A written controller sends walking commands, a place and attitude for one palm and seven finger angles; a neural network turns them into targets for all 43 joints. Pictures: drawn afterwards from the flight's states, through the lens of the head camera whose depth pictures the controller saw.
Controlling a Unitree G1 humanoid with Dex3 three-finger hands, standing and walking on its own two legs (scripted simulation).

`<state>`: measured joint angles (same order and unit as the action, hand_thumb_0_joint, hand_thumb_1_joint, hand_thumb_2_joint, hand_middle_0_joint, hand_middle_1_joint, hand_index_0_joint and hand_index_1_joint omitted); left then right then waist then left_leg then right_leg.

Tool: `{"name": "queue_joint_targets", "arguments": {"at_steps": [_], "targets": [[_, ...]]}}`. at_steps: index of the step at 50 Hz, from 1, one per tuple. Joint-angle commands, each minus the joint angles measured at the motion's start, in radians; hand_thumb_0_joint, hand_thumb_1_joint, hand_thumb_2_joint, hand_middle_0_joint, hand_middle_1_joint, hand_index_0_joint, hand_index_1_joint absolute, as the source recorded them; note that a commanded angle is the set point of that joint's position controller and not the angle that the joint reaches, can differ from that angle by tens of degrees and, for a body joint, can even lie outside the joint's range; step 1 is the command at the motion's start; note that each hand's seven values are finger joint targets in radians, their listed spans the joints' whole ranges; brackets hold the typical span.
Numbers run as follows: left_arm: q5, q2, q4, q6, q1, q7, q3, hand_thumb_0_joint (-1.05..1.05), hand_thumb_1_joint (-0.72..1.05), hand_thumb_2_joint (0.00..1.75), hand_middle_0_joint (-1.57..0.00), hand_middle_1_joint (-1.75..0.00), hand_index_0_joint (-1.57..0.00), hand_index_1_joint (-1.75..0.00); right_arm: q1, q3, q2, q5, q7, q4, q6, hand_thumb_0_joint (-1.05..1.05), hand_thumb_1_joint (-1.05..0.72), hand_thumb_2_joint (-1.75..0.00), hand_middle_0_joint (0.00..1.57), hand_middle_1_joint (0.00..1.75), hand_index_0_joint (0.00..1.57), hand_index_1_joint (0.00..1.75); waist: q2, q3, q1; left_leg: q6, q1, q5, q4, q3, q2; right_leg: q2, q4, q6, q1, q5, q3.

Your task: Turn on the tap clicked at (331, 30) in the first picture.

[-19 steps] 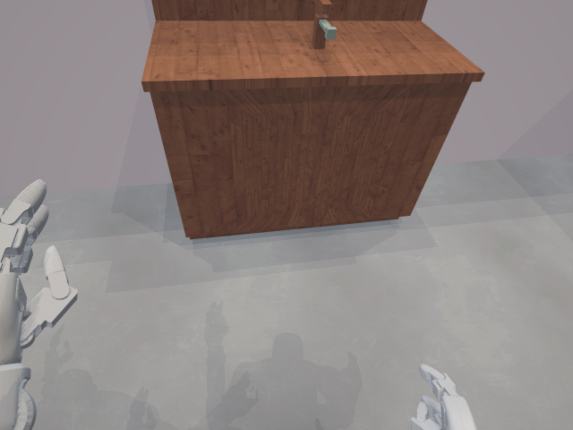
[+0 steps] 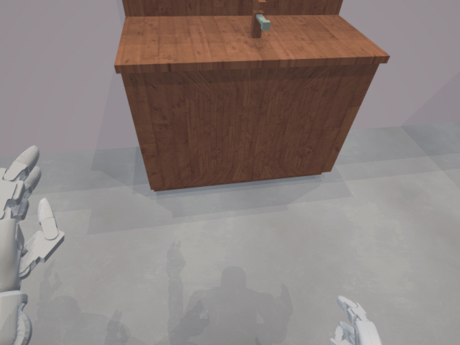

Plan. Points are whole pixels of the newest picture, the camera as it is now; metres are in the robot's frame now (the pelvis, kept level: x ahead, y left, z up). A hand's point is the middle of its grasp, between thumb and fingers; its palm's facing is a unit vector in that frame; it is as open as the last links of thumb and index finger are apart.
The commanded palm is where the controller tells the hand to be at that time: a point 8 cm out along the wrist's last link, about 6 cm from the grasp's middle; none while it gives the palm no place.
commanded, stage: look at it before walking up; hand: left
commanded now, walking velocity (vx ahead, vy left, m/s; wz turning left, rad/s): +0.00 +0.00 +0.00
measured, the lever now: (265, 25) +1.14 -0.06 +0.11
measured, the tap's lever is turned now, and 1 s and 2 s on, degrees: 0 0 0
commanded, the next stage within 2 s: walk to a spot facing it in 0.02 s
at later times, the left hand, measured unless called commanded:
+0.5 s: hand (105, 221) +0.24 +0.19 +0.16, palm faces +0.33 -0.87 -0.37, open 7.4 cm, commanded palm +0.19 +0.23 +0.18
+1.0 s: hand (203, 149) +0.36 +0.08 +0.18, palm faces +0.06 -0.90 -0.43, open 7.4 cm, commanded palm +0.33 +0.14 +0.18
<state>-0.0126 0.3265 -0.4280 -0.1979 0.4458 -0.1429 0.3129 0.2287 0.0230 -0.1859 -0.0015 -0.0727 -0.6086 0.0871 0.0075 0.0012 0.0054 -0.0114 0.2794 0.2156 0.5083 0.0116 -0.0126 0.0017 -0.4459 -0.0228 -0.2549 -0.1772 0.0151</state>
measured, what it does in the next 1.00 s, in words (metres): lifts its left foot, turning right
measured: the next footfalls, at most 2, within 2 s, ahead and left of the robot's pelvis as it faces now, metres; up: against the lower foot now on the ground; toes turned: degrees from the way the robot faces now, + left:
left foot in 1.06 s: +0.21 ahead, +0.04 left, +0.00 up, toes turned -16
right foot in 1.50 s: +0.23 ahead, -0.31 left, +0.00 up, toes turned -47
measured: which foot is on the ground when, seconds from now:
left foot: down 0.00-0.58, up 0.60-1.00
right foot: down 0.00-1.00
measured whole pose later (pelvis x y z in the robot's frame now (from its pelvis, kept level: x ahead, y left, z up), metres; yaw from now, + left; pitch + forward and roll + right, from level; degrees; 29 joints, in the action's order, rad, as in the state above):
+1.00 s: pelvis +0.07 -0.06 +0.00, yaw -22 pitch +3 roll +1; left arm -0.02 0.39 -0.50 -0.26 0.49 -0.15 0.36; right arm 0.25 -0.03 -0.25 0.00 -0.04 -0.60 0.04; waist 0.03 0.03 0.00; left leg 0.04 0.45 0.33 0.70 0.08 -0.07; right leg 0.09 -0.45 0.08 -0.23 -0.26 0.12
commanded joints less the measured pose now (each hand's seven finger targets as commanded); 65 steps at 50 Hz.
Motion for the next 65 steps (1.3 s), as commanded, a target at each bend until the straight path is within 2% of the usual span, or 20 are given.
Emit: {"name": "queue_joint_targets", "arguments": {"at_steps": [1, 18, 21, 23, 27, 28, 29, 30, 31, 34, 37, 47, 50, 52, 54, 55, 56, 58, 61, 65], "targets": [[-0.004, 0.172, -0.229, -0.076, -0.060, -0.019, 0.117, 0.00, 0.90, 0.90, -0.20, -0.30, -0.20, -0.30, -0.101, -0.048, -0.131, 0.002, -0.015, 0.161, 0.058, 0.00, -0.90, -0.90, 0.20, 0.30, 0.20, 0.30, -0.096, 0.114, 0.002, 0.003, 0.058, 0.026, -0.148, -0.049, -0.064, -0.022, 0.036, 0.016, 0.114, 0.018, 0.022], [-0.004, 0.157, -0.251, -0.075, -0.156, -0.020, 0.107, 0.00, 0.90, 0.90, -0.20, -0.30, -0.20, -0.30, -0.103, -0.066, -0.137, 0.008, -0.003, 0.186, 0.044, 0.00, -0.90, -0.90, 0.20, 0.30, 0.20, 0.30, -0.086, 0.090, 0.009, -0.016, 0.018, 0.287, -0.070, -0.025, -0.154, -0.020, -0.089, 0.043, -0.149, -0.152, 0.145], [-0.007, 0.172, -0.288, -0.082, -0.132, -0.024, 0.137, 0.00, 0.90, 0.90, -0.20, -0.30, -0.20, -0.30, -0.108, -0.069, -0.142, 0.004, -0.007, 0.188, 0.052, 0.00, -0.90, -0.90, 0.20, 0.30, 0.20, 0.30, -0.224, 0.100, 0.012, -0.076, 0.004, 0.464, -0.167, -0.143, -0.276, 0.037, -0.289, 0.029, -0.218, -0.268, 0.055], [-0.005, 0.164, -0.286, -0.087, -0.102, -0.025, 0.131, 0.00, 0.90, 0.90, -0.20, -0.30, -0.20, -0.30, -0.092, -0.064, -0.127, -0.004, 0.001, 0.179, 0.057, 0.00, -0.90, -0.90, 0.20, 0.30, 0.20, 0.30, -0.268, 0.088, 0.001, -0.139, 0.022, 0.400, -0.215, -0.216, -0.376, 0.023, -0.453, 0.007, -0.208, -0.328, -0.038], [0.003, 0.145, -0.239, -0.086, -0.108, -0.011, 0.107, 0.00, 0.90, 0.90, -0.20, -0.30, -0.20, -0.30, -0.089, -0.070, -0.138, -0.007, 0.021, 0.165, 0.061, 0.00, -0.90, -0.90, 0.20, 0.30, 0.20, 0.30, -0.169, 0.072, 0.016, -0.055, 0.094, 0.212, 0.008, 0.023, -0.310, 0.006, -0.223, 0.011, -0.031, -0.258, -0.100], [0.007, 0.148, -0.201, -0.082, -0.117, -0.010, 0.105, 0.00, 0.90, 0.90, -0.20, -0.30, -0.20, -0.30, -0.088, -0.069, -0.135, -0.005, 0.025, 0.162, 0.058, 0.00, -0.90, -0.90, 0.20, 0.30, 0.20, 0.30, -0.086, 0.047, 0.022, -0.022, 0.167, 0.273, 0.163, 0.085, -0.241, -0.017, -0.107, 0.050, 0.018, -0.220, -0.019], [0.013, 0.182, -0.176, -0.079, -0.135, -0.014, 0.120, 0.00, 0.90, 0.90, -0.20, -0.30, -0.20, -0.30, -0.089, -0.069, -0.113, 0.000, 0.028, 0.168, 0.052, 0.00, -0.90, -0.90, 0.20, 0.30, 0.20, 0.30, 0.199, 0.033, 0.022, 0.027, 0.321, 0.362, 0.451, 0.156, -0.114, -0.179, 0.064, 0.145, 0.073, -0.248, 0.326], [-0.001, 0.209, -0.143, -0.069, -0.141, -0.024, 0.142, 0.00, 0.90, 0.90, -0.20, -0.30, -0.20, -0.30, -0.142, -0.066, -0.117, -0.003, 0.025, 0.183, 0.058, 0.00, -0.90, -0.90, 0.20, 0.30, 0.20, 0.30, 0.379, 0.006, 0.039, 0.063, 0.510, 0.450, 0.707, 0.090, -0.022, -0.360, 0.202, 0.249, 0.108, -0.170, 0.715], [0.003, 0.196, -0.139, -0.064, -0.177, -0.029, 0.136, 0.00, 0.90, 0.90, -0.20, -0.30, -0.20, -0.30, -0.158, -0.074, -0.130, -0.007, 0.031, 0.171, 0.056, 0.00, -0.90, -0.90, 0.20, 0.30, 0.20, 0.30, 0.266, -0.006, 0.020, 0.066, 0.516, 0.353, 0.778, -0.032, -0.068, -0.363, 0.230, 0.256, 0.083, -0.256, 0.734], [0.001, 0.215, -0.171, -0.105, -0.073, -0.017, 0.146, 0.00, 0.90, 0.90, -0.20, -0.30, -0.20, -0.30, -0.087, -0.051, -0.117, -0.010, 0.031, 0.136, 0.015, 0.00, -0.90, -0.90, 0.20, 0.30, 0.20, 0.30, 0.038, 0.025, 0.001, 0.078, 0.487, 0.171, 0.804, -0.048, -0.096, -0.263, 0.157, 0.254, 0.109, -0.071, 0.509], [-0.006, 0.240, -0.234, -0.133, -0.074, -0.017, 0.173, 0.00, 0.90, 0.90, -0.20, -0.30, -0.20, -0.30, -0.115, -0.050, -0.117, -0.008, 0.030, 0.137, -0.007, 0.00, -0.90, -0.90, 0.20, 0.30, 0.20, 0.30, 0.043, 0.107, 0.000, 0.083, 0.438, 0.120, 0.687, -0.011, -0.094, -0.204, 0.124, 0.219, 0.164, 0.130, 0.323], [-0.020, 0.210, -0.226, -0.107, 0.009, -0.030, 0.169, 0.00, 0.90, 0.90, -0.20, -0.30, -0.20, -0.30, -0.110, -0.064, -0.114, 0.011, 0.034, 0.180, 0.010, 0.00, -0.90, -0.90, 0.20, 0.30, 0.20, 0.30, 0.128, 0.159, 0.027, 0.044, 0.247, 0.126, 0.192, 0.080, -0.057, -0.184, 0.105, 0.244, 0.192, 0.098, 0.356], [-0.021, 0.196, -0.200, -0.093, 0.005, -0.028, 0.159, 0.00, 0.90, 0.90, -0.20, -0.30, -0.20, -0.30, -0.082, -0.064, -0.121, 0.010, 0.026, 0.180, 0.003, 0.00, -0.90, -0.90, 0.20, 0.30, 0.20, 0.30, 0.112, 0.139, 0.008, 0.028, 0.055, 0.053, 0.022, 0.114, -0.055, -0.134, 0.061, 0.199, 0.090, 0.030, 0.329], [-0.020, 0.186, -0.245, -0.097, -0.044, -0.021, 0.139, 0.00, 0.90, 0.90, -0.20, -0.30, -0.20, -0.30, -0.063, -0.072, -0.140, 0.012, 0.011, 0.185, 0.004, 0.00, -0.90, -0.90, 0.20, 0.30, 0.20, 0.30, 0.020, 0.150, -0.017, -0.015, -0.226, -0.004, -0.104, 0.065, -0.112, -0.060, -0.121, 0.129, -0.081, 0.042, 0.251], [-0.017, 0.189, -0.293, -0.114, -0.092, -0.020, 0.140, 0.00, 0.90, 0.90, -0.20, -0.30, -0.20, -0.30, -0.065, -0.078, -0.159, 0.007, 0.003, 0.192, 0.003, 0.00, -0.90, -0.90, 0.20, 0.30, 0.20, 0.30, -0.275, 0.161, -0.015, -0.154, -0.493, -0.077, -0.188, -0.317, -0.426, 0.059, -0.518, 0.036, -0.433, -0.362, 0.047], [-0.003, 0.217, -0.281, -0.118, -0.113, -0.022, 0.152, 0.00, 0.90, 0.90, -0.20, -0.30, -0.20, -0.30, -0.067, -0.070, -0.141, 0.005, 0.007, 0.183, 0.013, 0.00, -0.90, -0.90, 0.20, 0.30, 0.20, 0.30, -0.241, 0.108, -0.003, -0.196, -0.450, -0.113, -0.229, -0.366, -0.488, 0.036, -0.702, 0.025, -0.511, -0.376, 0.005], [0.000, 0.269, -0.279, -0.121, -0.124, -0.015, 0.178, 0.00, 0.90, 0.90, -0.20, -0.30, -0.20, -0.30, -0.101, -0.056, -0.132, -0.012, 0.004, 0.162, 0.025, 0.00, -0.90, -0.90, 0.20, 0.30, 0.20, 0.30, -0.313, 0.102, 0.007, -0.198, -0.370, 0.023, -0.249, -0.357, -0.506, -0.014, -0.818, 0.023, -0.525, -0.333, 0.035], [0.010, 0.197, -0.317, -0.117, -0.200, -0.008, 0.096, 0.00, 0.90, 0.90, -0.20, -0.30, -0.20, -0.30, -0.087, -0.050, -0.119, -0.012, 0.017, 0.145, 0.038, 0.00, -0.90, -0.90, 0.20, 0.30, 0.20, 0.30, -0.218, -0.031, -0.018, -0.187, -0.218, 0.053, -0.280, -0.257, -0.479, -0.082, -0.870, 0.019, -0.553, -0.268, 0.029], [0.027, 0.194, -0.340, -0.096, -0.212, -0.006, 0.092, 0.00, 0.90, 0.90, -0.20, -0.30, -0.20, -0.30, -0.079, -0.058, -0.129, -0.003, 0.021, 0.138, 0.045, 0.00, -0.90, -0.90, 0.20, 0.30, 0.20, 0.30, -0.192, -0.047, 0.004, -0.114, -0.139, -0.002, -0.256, 0.031, -0.386, -0.103, -0.764, 0.002, -0.484, -0.157, -0.065], [0.027, 0.186, -0.270, -0.086, -0.142, -0.004, 0.131, 0.00, 0.90, 0.90, -0.20, -0.30, -0.20, -0.30, -0.061, -0.066, -0.125, -0.015, 0.026, 0.142, 0.049, 0.00, -0.90, -0.90, 0.20, 0.30, 0.20, 0.30, -0.258, -0.044, -0.016, -0.084, -0.122, -0.147, -0.276, 0.151, -0.359, -0.097, -0.551, -0.008, -0.387, -0.086, -0.161]]}}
